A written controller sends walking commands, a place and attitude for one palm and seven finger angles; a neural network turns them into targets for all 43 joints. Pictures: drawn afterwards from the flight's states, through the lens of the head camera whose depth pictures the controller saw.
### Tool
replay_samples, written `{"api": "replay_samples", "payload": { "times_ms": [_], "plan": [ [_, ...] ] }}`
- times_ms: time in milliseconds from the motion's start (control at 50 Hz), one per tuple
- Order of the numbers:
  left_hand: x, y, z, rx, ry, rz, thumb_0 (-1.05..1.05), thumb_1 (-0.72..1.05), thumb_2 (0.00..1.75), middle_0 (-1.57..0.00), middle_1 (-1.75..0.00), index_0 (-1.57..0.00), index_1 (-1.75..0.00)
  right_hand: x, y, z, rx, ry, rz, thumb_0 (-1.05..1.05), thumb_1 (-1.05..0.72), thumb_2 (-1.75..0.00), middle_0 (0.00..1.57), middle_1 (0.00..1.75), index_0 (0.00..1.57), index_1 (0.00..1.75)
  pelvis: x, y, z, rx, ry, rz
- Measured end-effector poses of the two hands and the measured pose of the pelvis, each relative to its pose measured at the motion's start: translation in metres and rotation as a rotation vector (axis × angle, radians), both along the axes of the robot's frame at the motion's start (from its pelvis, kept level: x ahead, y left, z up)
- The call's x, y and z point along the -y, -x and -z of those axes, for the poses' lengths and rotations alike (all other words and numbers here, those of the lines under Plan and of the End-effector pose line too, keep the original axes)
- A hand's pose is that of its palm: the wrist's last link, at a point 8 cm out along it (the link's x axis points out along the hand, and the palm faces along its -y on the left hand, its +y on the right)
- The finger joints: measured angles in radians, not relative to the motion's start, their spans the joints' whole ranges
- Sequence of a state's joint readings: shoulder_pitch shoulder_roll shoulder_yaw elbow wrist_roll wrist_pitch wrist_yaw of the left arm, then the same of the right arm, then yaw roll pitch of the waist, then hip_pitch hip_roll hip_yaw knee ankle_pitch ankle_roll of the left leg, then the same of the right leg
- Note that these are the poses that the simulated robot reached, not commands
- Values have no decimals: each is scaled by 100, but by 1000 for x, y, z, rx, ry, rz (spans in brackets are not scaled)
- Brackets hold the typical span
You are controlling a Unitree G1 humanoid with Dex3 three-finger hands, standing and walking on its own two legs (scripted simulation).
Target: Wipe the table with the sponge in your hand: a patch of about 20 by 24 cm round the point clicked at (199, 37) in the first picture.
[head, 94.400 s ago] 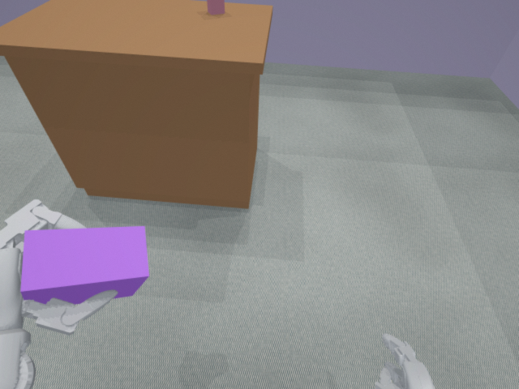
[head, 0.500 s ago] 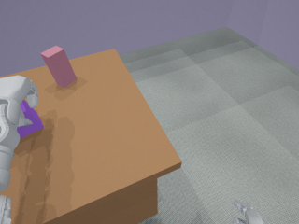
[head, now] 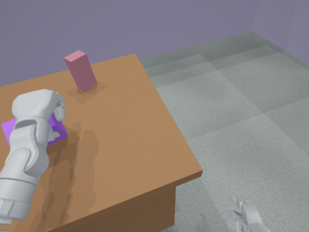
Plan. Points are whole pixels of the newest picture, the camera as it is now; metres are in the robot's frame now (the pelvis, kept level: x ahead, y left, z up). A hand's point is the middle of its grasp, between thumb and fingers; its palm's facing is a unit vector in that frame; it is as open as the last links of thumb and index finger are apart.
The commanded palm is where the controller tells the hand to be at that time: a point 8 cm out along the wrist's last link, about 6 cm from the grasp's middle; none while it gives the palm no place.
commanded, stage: wipe back along the first lane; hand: left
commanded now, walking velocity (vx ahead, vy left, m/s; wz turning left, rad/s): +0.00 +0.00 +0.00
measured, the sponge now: (41, 132) +0.32 +0.37 +0.08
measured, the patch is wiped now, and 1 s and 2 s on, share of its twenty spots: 1.00 1.00 1.00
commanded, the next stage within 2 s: lift the sponge slowly off the table in 1.20 s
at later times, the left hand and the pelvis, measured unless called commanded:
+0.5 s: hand (48, 132) +0.28 +0.30 +0.13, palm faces +0.05 +0.00 -1.00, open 6.6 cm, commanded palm +0.24 +0.29 +0.16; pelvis +0.00 -0.03 +0.00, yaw -2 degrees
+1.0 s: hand (46, 150) +0.24 +0.28 +0.13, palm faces +0.12 -0.04 -0.99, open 6.7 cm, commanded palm +0.19 +0.27 +0.16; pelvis +0.00 -0.03 -0.01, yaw -2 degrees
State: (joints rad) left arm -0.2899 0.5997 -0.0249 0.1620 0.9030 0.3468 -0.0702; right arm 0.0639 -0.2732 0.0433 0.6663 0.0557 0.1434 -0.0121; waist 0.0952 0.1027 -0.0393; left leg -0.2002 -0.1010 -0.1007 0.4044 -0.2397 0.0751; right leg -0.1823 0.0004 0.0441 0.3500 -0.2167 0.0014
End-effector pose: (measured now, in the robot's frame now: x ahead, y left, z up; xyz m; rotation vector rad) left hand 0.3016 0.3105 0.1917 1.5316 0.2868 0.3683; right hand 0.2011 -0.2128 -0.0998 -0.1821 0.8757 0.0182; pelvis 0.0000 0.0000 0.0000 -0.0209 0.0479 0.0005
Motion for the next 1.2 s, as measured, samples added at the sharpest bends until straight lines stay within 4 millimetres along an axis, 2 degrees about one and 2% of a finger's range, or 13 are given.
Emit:
{"api": "replay_samples", "payload": {
  "times_ms": [100, 220, 440, 580, 740, 960, 1200],
  "plan": [
    [5, 10, 0, 2, 9, -10, 4, -34, 105, -66, -149, -121, -160, 5, -6, -10, 46, 0, 2, 1, -90, -89, 20, 30, 21, 30, 5, 2, 0, 14, -3, 10],
    [10, 20, 2, 2, 12, -24, 3, -33, 104, -64, -150, -121, -160, 19, -3, -14, 62, 16, 11, 1, -90, -90, 20, 30, 21, 30, 13, 4, 0, 27, -5, 15],
    [16, 34, 5, -8, 7, -30, 2, -30, 104, -61, -153, -121, -160, 50, 15, -6, 29, 36, 59, 1, -90, -90, 20, 30, 21, 30, 27, 3, 2, 27, -7, 31],
    [23, 47, 5, 2, -2, -23, 2, -29, 104, -60, -155, -121, -160, 61, 21, 1, 23, 30, 86, 1, -90, -90, 20, 30, 20, 30, 31, 0, 4, 23, -7, 36],
    [34, 67, 6, 35, 13, -22, 2, -30, 102, -60, -158, -121, -160, 56, 10, 1, 55, 9, 81, 1, -90, -90, 20, 30, 20, 30, 32, -2, 5, 27, -9, 37],
    [38, 86, 6, 62, 33, -30, 2, -30, 102, -60, -158, -121, -160, 40, -10, -13, 130, -10, 49, 1, -90, -90, 20, 30, 20, 30, 30, 1, 6, 39, -9, 42],
    [44, 102, 8, 84, 55, -17, 3, -31, 100, -59, -160, -121, -160, 26, -13, -19, 155, -18, 35, 1, -90, -90, 20, 30, 20, 30, 21, 4, 6, 45, -8, 51]
  ]
}}
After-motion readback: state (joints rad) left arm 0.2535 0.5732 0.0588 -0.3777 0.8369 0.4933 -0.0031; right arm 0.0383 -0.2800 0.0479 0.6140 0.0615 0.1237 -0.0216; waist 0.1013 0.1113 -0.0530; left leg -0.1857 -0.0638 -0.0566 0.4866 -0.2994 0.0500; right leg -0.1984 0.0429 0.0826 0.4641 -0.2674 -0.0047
